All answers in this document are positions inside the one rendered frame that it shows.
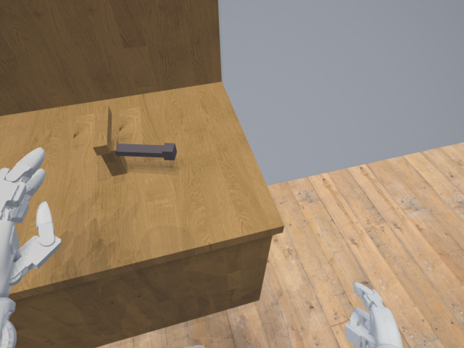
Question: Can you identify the right robot hand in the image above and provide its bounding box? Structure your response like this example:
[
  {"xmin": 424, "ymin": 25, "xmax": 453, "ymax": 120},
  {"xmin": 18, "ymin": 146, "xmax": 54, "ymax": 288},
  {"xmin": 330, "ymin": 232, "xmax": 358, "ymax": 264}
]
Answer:
[{"xmin": 345, "ymin": 282, "xmax": 403, "ymax": 348}]

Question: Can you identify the left robot hand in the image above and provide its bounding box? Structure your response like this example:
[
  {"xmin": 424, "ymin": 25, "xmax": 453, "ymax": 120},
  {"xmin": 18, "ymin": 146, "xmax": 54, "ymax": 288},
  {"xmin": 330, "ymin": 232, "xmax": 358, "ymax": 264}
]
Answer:
[{"xmin": 0, "ymin": 147, "xmax": 61, "ymax": 298}]

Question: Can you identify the left robot forearm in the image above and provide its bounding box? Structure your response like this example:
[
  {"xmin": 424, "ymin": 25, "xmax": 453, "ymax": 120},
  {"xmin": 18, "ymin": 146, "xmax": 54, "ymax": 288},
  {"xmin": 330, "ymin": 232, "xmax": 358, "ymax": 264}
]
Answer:
[{"xmin": 0, "ymin": 297, "xmax": 17, "ymax": 348}]

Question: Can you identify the tap lever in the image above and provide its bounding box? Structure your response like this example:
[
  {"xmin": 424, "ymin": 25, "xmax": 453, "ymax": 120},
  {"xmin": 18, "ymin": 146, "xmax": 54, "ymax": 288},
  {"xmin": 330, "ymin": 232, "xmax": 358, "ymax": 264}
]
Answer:
[{"xmin": 115, "ymin": 143, "xmax": 177, "ymax": 160}]

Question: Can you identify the counter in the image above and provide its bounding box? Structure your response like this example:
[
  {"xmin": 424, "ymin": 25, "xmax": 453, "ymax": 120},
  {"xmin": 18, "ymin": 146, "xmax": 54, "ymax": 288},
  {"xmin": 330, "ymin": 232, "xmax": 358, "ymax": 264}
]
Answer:
[{"xmin": 0, "ymin": 0, "xmax": 284, "ymax": 348}]

